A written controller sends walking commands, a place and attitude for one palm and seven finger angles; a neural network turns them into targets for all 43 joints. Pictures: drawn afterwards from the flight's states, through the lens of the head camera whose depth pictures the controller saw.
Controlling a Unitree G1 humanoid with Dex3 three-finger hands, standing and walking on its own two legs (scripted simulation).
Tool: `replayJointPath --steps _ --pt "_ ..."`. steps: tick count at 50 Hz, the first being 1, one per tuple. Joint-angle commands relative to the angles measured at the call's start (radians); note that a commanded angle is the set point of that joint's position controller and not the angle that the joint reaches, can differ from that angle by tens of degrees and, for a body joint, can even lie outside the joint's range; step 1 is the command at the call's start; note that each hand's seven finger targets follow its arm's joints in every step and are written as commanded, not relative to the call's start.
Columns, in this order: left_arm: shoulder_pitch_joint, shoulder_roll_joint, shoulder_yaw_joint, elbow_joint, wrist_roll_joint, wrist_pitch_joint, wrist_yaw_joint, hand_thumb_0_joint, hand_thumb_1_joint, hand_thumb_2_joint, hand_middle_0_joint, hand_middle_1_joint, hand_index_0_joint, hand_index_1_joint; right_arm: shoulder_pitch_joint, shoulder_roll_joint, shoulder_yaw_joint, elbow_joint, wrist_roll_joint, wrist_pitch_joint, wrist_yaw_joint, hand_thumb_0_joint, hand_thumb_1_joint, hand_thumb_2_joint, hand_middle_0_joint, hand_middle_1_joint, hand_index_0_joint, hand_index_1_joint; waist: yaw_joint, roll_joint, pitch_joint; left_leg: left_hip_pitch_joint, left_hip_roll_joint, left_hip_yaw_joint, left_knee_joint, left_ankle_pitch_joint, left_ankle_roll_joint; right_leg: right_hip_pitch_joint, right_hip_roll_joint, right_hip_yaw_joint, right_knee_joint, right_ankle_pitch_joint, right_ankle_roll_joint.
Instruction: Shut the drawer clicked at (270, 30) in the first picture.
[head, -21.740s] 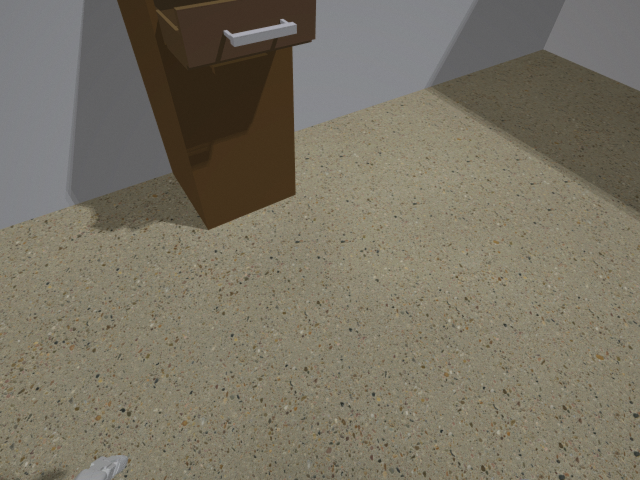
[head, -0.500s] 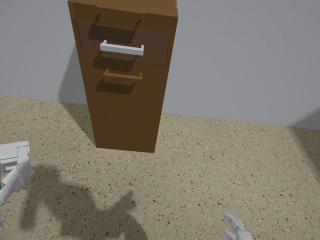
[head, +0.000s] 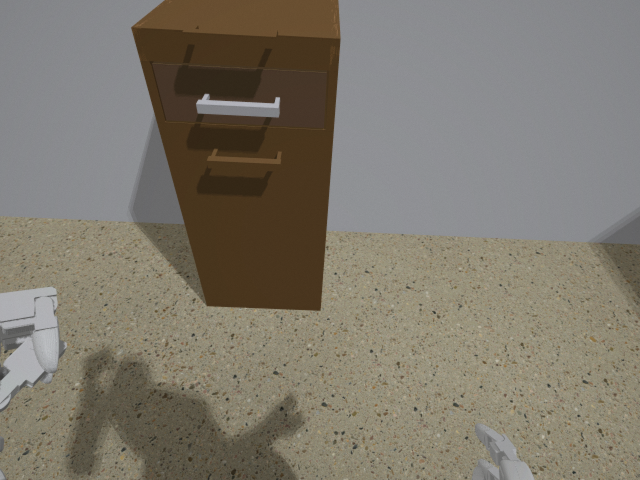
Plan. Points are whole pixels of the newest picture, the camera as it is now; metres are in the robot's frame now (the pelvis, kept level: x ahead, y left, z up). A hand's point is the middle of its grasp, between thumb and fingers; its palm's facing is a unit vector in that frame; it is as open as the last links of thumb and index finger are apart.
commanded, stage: let the arm hang, fingers relaxed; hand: left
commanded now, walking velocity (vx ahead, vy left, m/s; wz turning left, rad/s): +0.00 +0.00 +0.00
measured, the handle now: (240, 104) +0.87 +0.22 +0.08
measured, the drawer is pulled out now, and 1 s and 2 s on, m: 0.00 0.00 0.00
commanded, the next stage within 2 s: look to check the result in 1.10 s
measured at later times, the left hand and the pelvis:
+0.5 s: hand out of the picture -0.07 +0.22 -0.16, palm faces +0.06 -0.96 -0.26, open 4.5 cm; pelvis -0.02 +0.01 +0.01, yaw +2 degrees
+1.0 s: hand out of the picture +0.00 +0.18 -0.17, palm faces +0.04 -0.98 -0.20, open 7.3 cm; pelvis -0.01 +0.00 +0.01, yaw +1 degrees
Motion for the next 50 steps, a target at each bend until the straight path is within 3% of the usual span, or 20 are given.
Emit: replayJointPath --steps 1,2,3,4,6,7,8,10,12,17,21,25,28,30,33,37,42,45,50 --pt "-0.128 -0.002 -0.232 0.651 0.048 0.202 -0.149 0.000 0.900 0.900 -1.360 -1.557 -1.360 -1.557 -0.033 -0.174 -0.094 0.084 0.009 0.025 0.089 0.000 -0.900 -0.900 0.200 0.300 0.200 0.300 -0.030 -0.063 -0.040 -0.011 0.046 -0.065 0.177 -0.049 -0.009 -0.145 -0.247 0.207 -0.114 0.296 -0.084" --pt "-0.125 -0.023 -0.243 0.644 0.045 0.221 -0.153 0.000 0.900 0.900 -1.320 -1.513 -1.320 -1.513 -0.017 -0.155 -0.079 0.071 0.005 0.049 0.085 0.000 -0.900 -0.900 0.200 0.300 0.200 0.300 -0.030 -0.057 -0.043 0.014 0.040 -0.059 0.164 -0.054 -0.011 -0.174 -0.230 0.177 -0.111 0.183 -0.072" --pt "-0.164 -0.049 -0.256 0.677 0.045 0.224 -0.152 0.000 0.900 0.900 -1.280 -1.470 -1.280 -1.470 0.006 -0.151 -0.075 0.085 -0.003 0.067 0.086 0.000 -0.900 -0.900 0.200 0.300 0.200 0.300 -0.028 -0.093 -0.067 -0.004 0.040 -0.068 0.154 0.026 -0.003 -0.142 -0.198 0.134 -0.067 0.178 -0.062" --pt "-0.185 -0.052 -0.263 0.711 0.041 0.227 -0.152 0.000 0.900 0.900 -1.240 -1.427 -1.240 -1.427 0.005 -0.141 -0.065 0.076 -0.006 0.087 0.086 0.000 -0.900 -0.900 0.200 0.300 0.200 0.300 -0.018 -0.154 -0.048 -0.010 0.031 -0.069 0.137 0.049 0.009 -0.144 -0.176 0.110 -0.068 0.155 -0.050" --pt "-0.216 -0.043 -0.276 0.812 0.041 0.228 -0.151 0.000 0.900 0.900 -1.160 -1.340 -1.160 -1.340 -0.024 -0.157 -0.057 0.075 -0.020 0.106 0.080 0.000 -0.900 -0.900 0.200 0.300 0.200 0.300 -0.003 -0.258 -0.021 -0.011 0.032 -0.086 0.109 0.107 0.025 -0.117 -0.164 0.110 -0.081 0.211 -0.043" --pt "-0.233 -0.034 -0.277 0.868 0.041 0.228 -0.149 0.000 0.900 0.900 -1.120 -1.297 -1.120 -1.297 -0.029 -0.168 -0.060 0.077 -0.026 0.111 0.078 0.000 -0.900 -0.900 0.200 0.300 0.200 0.300 0.001 -0.268 -0.023 -0.001 0.032 -0.090 0.094 0.171 0.029 -0.085 -0.164 0.112 -0.063 0.308 -0.046" --pt "-0.268 -0.016 -0.279 0.923 0.040 0.234 -0.145 0.000 0.900 0.900 -1.080 -1.253 -1.080 -1.253 -0.035 -0.174 -0.063 0.090 -0.025 0.118 0.079 0.000 -0.900 -0.900 0.200 0.300 0.200 0.300 -0.005 -0.194 -0.013 0.012 0.035 -0.100 0.067 0.195 0.027 -0.090 -0.159 0.104 -0.046 0.271 -0.047" --pt "-0.293 -0.029 -0.294 1.032 0.030 0.240 -0.142 0.000 0.900 0.900 -1.000 -1.167 -1.000 -1.167 -0.052 -0.160 -0.047 0.122 -0.030 0.124 0.076 0.000 -0.900 -0.900 0.200 0.300 0.200 0.300 0.009 -0.036 0.028 -0.011 0.074 -0.143 -0.040 0.228 0.041 -0.064 -0.116 0.079 -0.040 0.168 -0.018" --pt "-0.286 -0.034 -0.306 1.153 0.023 0.238 -0.137 0.000 0.900 0.900 -0.920 -1.080 -0.920 -1.080 -0.069 -0.152 -0.035 0.164 -0.028 0.127 0.072 0.000 -0.900 -0.900 0.200 0.300 0.200 0.300 0.025 0.112 0.048 -0.042 0.080 -0.159 -0.115 0.156 0.046 -0.013 -0.095 0.086 -0.076 0.060 -0.012" --pt "-0.241 -0.054 -0.313 1.367 0.016 0.234 -0.136 0.000 0.900 0.900 -0.720 -0.863 -0.720 -0.863 -0.019 -0.113 -0.034 0.246 -0.026 0.148 0.062 0.000 -0.900 -0.900 0.200 0.300 0.200 0.300 0.024 0.267 0.037 -0.044 0.063 -0.155 -0.211 -0.180 0.034 0.027 -0.084 0.081 -0.161 -0.071 -0.034" --pt "-0.237 -0.050 -0.321 1.469 0.018 0.234 -0.142 0.000 0.900 0.900 -0.560 -0.690 -0.560 -0.690 0.038 -0.124 -0.047 0.296 -0.021 0.158 0.058 0.000 -0.900 -0.900 0.200 0.300 0.200 0.300 0.017 0.136 0.050 -0.023 0.073 -0.170 -0.245 -0.271 0.039 -0.002 -0.078 0.074 -0.198 -0.136 -0.034" --pt "-0.230 -0.052 -0.326 1.541 0.018 0.228 -0.140 0.000 0.900 0.900 -0.400 -0.517 -0.400 -0.517 0.080 -0.117 -0.050 0.343 -0.017 0.158 0.055 0.000 -0.900 -0.900 0.200 0.300 0.200 0.300 0.010 0.033 0.079 0.017 0.069 -0.149 -0.225 -0.200 0.041 -0.048 -0.096 0.092 -0.235 -0.159 -0.040" --pt "-0.229 -0.052 -0.330 1.582 0.016 0.222 -0.136 0.000 0.900 0.900 -0.280 -0.387 -0.280 -0.387 0.101 -0.109 -0.050 0.379 -0.012 0.156 0.055 0.000 -0.900 -0.900 0.200 0.300 0.200 0.300 0.004 -0.009 0.083 0.073 0.062 -0.121 -0.191 -0.116 0.038 -0.086 -0.112 0.100 -0.259 -0.163 -0.045" --pt "-0.232 -0.054 -0.331 1.600 0.014 0.221 -0.135 0.000 0.900 0.900 -0.200 -0.300 -0.200 -0.300 0.108 -0.096 -0.047 0.402 -0.012 0.155 0.054 0.000 -0.900 -0.900 0.200 0.300 0.200 0.300 0.002 -0.005 0.097 0.084 0.058 -0.109 -0.182 -0.092 0.035 -0.098 -0.120 0.105 -0.269 -0.168 -0.045" --pt "-0.231 -0.056 -0.334 1.624 0.013 0.219 -0.130 0.000 0.900 0.900 -0.200 -0.300 -0.200 -0.300 0.110 -0.092 -0.047 0.423 -0.010 0.157 0.054 0.000 -0.900 -0.900 0.200 0.300 0.200 0.300 0.001 -0.020 0.126 0.096 0.055 -0.095 -0.162 -0.062 0.034 -0.124 -0.125 0.111 -0.284 -0.179 -0.048" --pt "-0.241 -0.072 -0.332 1.640 0.013 0.225 -0.127 0.000 0.900 0.900 -0.200 -0.300 -0.200 -0.300 0.111 -0.073 -0.043 0.447 -0.015 0.158 0.052 0.000 -0.900 -0.900 0.200 0.300 0.200 0.300 0.003 0.029 0.169 0.063 0.059 -0.110 -0.195 -0.100 0.032 -0.134 -0.114 0.104 -0.265 -0.194 -0.045" --pt "-0.244 -0.088 -0.328 1.648 0.014 0.225 -0.126 0.000 0.900 0.900 -0.200 -0.300 -0.200 -0.300 0.105 -0.054 -0.043 0.456 -0.018 0.154 0.051 0.000 -0.900 -0.900 0.200 0.300 0.200 0.300 0.011 0.046 0.159 0.036 0.058 -0.111 -0.216 -0.109 0.032 -0.092 -0.108 0.102 -0.251 -0.156 -0.040" --pt "-0.256 -0.095 -0.326 1.645 0.015 0.222 -0.125 0.000 0.900 0.900 -0.200 -0.300 -0.200 -0.300 0.108 -0.045 -0.042 0.460 -0.018 0.150 0.050 0.000 -0.900 -0.900 0.200 0.300 0.200 0.300 0.011 0.027 0.136 0.042 0.059 -0.104 -0.213 -0.076 0.029 -0.065 -0.110 0.097 -0.245 -0.120 -0.038" --pt "-0.269 -0.110 -0.327 1.641 0.012 0.216 -0.123 0.000 0.900 0.900 -0.200 -0.300 -0.200 -0.300 0.101 -0.036 -0.041 0.462 -0.016 0.145 0.047 0.000 -0.900 -0.900 0.200 0.300 0.200 0.300 0.012 0.057 0.125 0.055 0.063 -0.096 -0.206 -0.005 0.025 -0.038 -0.114 0.099 -0.242 -0.050 -0.038"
